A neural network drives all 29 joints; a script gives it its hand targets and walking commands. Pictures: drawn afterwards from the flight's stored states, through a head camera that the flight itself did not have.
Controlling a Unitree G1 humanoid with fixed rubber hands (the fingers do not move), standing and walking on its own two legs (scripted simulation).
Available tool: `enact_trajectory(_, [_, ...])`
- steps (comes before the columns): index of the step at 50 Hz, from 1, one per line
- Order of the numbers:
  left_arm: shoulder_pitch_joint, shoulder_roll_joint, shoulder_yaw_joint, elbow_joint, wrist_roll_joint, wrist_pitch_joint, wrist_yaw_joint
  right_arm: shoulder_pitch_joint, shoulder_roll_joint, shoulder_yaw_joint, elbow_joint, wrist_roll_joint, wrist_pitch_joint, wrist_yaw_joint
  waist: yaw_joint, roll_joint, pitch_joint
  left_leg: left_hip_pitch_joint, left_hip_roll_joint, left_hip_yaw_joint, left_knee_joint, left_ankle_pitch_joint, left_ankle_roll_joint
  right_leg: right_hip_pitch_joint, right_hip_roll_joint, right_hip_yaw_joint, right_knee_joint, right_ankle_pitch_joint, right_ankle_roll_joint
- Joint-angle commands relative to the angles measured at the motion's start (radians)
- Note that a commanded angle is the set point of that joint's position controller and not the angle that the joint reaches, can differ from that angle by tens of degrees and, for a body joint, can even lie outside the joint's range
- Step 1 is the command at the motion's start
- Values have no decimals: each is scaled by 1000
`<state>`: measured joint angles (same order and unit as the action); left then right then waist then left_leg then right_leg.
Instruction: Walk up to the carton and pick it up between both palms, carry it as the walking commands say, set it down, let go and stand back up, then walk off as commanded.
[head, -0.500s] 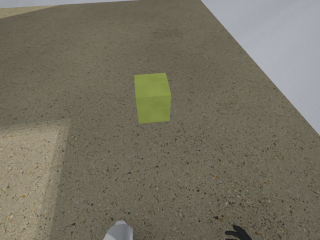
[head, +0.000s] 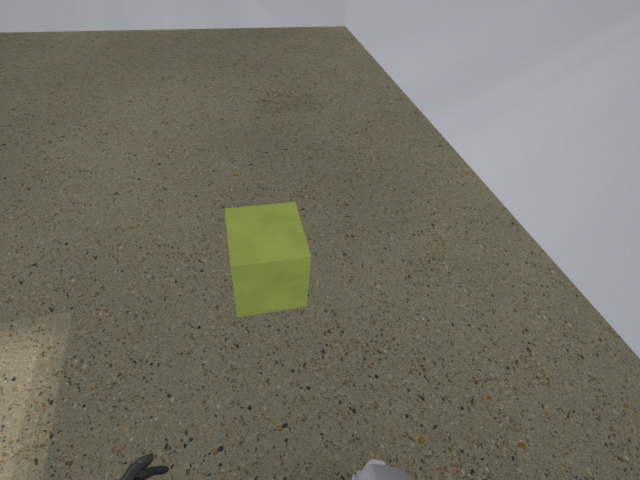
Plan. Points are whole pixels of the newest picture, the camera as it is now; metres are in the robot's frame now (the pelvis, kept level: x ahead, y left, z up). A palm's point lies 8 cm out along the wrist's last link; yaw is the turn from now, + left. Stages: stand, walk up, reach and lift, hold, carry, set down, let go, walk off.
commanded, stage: walk up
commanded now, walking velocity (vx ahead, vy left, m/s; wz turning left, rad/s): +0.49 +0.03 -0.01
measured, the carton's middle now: (266, 258) +0.99 +0.07 -0.63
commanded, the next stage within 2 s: none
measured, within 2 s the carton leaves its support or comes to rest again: neither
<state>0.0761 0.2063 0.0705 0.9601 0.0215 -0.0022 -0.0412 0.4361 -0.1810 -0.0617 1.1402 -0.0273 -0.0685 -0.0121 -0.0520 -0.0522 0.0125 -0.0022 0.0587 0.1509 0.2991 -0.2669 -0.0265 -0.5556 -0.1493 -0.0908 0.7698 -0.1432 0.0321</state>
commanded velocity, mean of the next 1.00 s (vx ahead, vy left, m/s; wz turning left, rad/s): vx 0.39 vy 0.08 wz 0.02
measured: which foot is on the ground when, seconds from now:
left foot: down 0.00-0.12, up 0.14-0.64, down 0.66-1.00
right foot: up 0.00-0.10, down 0.12-0.68, up 0.70-1.00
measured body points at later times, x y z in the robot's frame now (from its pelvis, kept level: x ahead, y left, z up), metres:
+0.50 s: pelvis +0.23 -0.03 +0.00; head +0.24 -0.05 +0.45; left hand +0.12 +0.19 -0.14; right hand +0.34 -0.26 -0.15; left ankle +0.34 +0.15 -0.68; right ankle +0.18 -0.15 -0.74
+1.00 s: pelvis +0.40 +0.06 +0.01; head +0.40 +0.11 +0.45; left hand +0.49 +0.31 -0.16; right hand +0.38 -0.18 -0.12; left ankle +0.42 +0.15 -0.75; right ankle +0.43 -0.11 -0.66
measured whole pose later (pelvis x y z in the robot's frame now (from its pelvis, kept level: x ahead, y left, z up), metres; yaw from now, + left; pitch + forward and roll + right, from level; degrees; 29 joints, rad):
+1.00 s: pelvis +0.40 +0.06 +0.01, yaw +1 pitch -2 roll -3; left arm 0.14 0.24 0.09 1.01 0.04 0.03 -0.01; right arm 0.35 -0.14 -0.04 1.09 -0.02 -0.06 -0.01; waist -0.04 -0.07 0.02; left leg -0.18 0.08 0.15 0.37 -0.16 0.03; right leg -0.51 -0.10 -0.06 1.02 -0.21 0.04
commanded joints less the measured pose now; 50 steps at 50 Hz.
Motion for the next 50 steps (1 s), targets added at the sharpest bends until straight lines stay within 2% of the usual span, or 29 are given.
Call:
enact_trajectory(1, [-21,-5,-8,-47,-1,-17,-8,-21,-107,-11,-41,2,-21,3,20,257,149,-196,181,-72,-135,53,128,149,48,-72,-117,-48,1])
enact_trajectory(3, [13,36,9,-46,14,-35,1,-4,-137,-22,-43,10,-12,8,39,157,143,-274,206,-88,-41,31,128,272,41,-62,-160,-37,-11])
enact_trajectory(4, [135,78,23,0,18,-49,14,16,-112,-17,-26,10,-15,9,82,68,84,-291,160,-43,104,79,109,405,62,-69,-192,-35,-21])
enact_trajectory(5, [351,148,50,76,19,-63,25,12,-84,-8,-31,10,-18,11,183,-102,-38,-406,79,2,398,70,66,650,-16,47,-255,-104,-56])
enact_trajectory(6, [553,295,85,95,37,-72,42,19,-73,-16,-75,9,-19,14,229,-329,-206,-592,-35,-2,772,-345,15,863,-371,539,-442,-217,-121])
enact_trajectory(7, [470,348,81,59,27,-66,60,14,-89,-24,-70,3,-5,13,180,-231,-175,-617,-25,-147,934,-304,8,775,-472,719,-542,-60,-135])
enact_trajectory(8, [377,304,70,38,-10,-60,66,-26,-109,-28,-86,7,14,27,146,-53,-126,-597,39,-190,952,-172,28,636,-419,605,-518,-106,-133])
enact_trajectory(11, [202,107,14,29,-4,-65,50,-20,4,-7,-72,-8,28,36,58,-87,50,-518,98,-164,885,0,23,304,-210,265,-555,-184,-60])
enact_trajectory(13, [240,110,28,23,-14,-67,44,-25,-4,-6,-78,-19,38,45,79,-218,32,-561,105,-129,857,48,22,367,-192,240,-568,-195,-81])
enact_trajectory(14, [271,107,26,38,-9,-75,46,-17,1,-5,-74,-16,45,46,78,-195,31,-573,105,-124,888,64,15,348,-245,287,-584,-101,-100])
enact_trajectory(18, [342,82,21,61,-10,-81,49,-122,-21,-8,-120,-11,66,62,54,-93,80,-618,123,-121,778,162,-6,323,-210,152,-603,-101,-112])
enact_trajectory(23, [421,64,15,83,-2,-81,52,-322,-43,-3,-198,-14,68,89,105,-122,151,-656,109,-67,524,231,-26,378,-151,70,-618,-39,-98])
enact_trajectory(26, [465,90,16,108,11,-85,60,-436,-27,9,-217,5,48,95,143,-90,159,-593,82,1,353,150,-26,417,-193,76,-586,112,-121])
enact_trajectory(28, [419,102,19,104,12,-84,62,-384,-15,6,-213,7,37,90,95,-163,110,-488,78,-29,271,131,-12,440,-195,40,-527,256,-105])
enact_trajectory(30, [434,132,35,110,11,-77,63,-371,-65,-6,-196,2,38,86,104,-142,84,-350,39,27,253,101,-2,402,-219,29,-485,304,-102])
enact_trajectory(31, [423,110,27,120,11,-72,65,-316,-65,-10,-170,8,37,80,74,-113,65,-268,23,24,190,112,11,396,-192,9,-391,379,-87])
enact_trajectory(32, [399,108,29,112,10,-77,69,-150,-97,-24,-118,9,25,67,-2,-57,-34,-85,34,-18,116,183,40,346,-137,-28,-204,338,-57])
enact_trajectory(33, [447,60,14,98,7,-79,57,39,-210,-53,-41,-2,5,45,-57,175,-219,208,198,-180,96,248,101,184,-19,-80,103,-6,-19])
enact_trajectory(34, [467,-41,-6,82,0,-81,49,125,-303,-73,-28,-2,-6,19,-58,431,-315,386,451,-473,80,447,139,-43,63,-47,334,-552,8])
enact_trajectory(35, [458,-44,-4,121,-7,-66,67,59,-297,-67,-66,6,-15,12,-40,309,-238,223,503,-540,28,585,167,-24,33,53,427,-477,-1])
enact_trajectory(36, [404,-20,5,108,-13,-59,60,-7,-236,-53,-49,7,-19,10,-25,207,-196,141,431,-430,56,607,170,8,8,85,436,-390,-6])
enact_trajectory(38, [373,-42,9,137,2,-51,48,-126,-143,-20,-94,0,-24,8,29,155,-119,-15,329,-244,40,707,136,52,-21,83,406,-312,-5])
enact_trajectory(40, [374,-61,-6,139,14,-24,50,-154,-132,-10,-123,0,-26,10,35,171,-79,-97,293,-221,-21,505,101,90,-9,67,368,-243,-11])
enact_trajectory(42, [377,-12,18,141,14,8,58,-85,-146,-8,-87,16,-27,-3,38,161,-71,-58,352,-316,-13,657,100,73,18,65,382,-186,2])
enact_trajectory(44, [314,-20,14,113,13,22,49,-80,-111,-5,-85,9,-23,-2,57,188,-49,-106,317,-292,-44,445,119,54,11,72,320,-150,9])
enact_trajectory(47, [259,-4,9,74,16,51,24,-92,-104,-5,-101,4,-2,-1,69,229,69,-203,257,-224,-122,152,86,17,25,57,271,-49,13])
enact_trajectory(48, [244,-8,9,78,17,56,18,-82,-109,-6,-99,9,-1,-3,68,261,71,-224,269,-229,-136,82,61,11,16,71,264,-4,15])
enact_trajectory(49, [214,4,9,59,20,56,11,-91,-105,-4,-96,2,-6,-6,70,214,70,-227,279,-237,-146,55,80,-1,26,71,256,3,16])
enact_trajectory(50, [192,14,6,42,21,54,5,-81,-122,-8,-94,4,-7,-5,70,269,98,-240,276,-204,-158,53,92,-20,16,73,210,15,18])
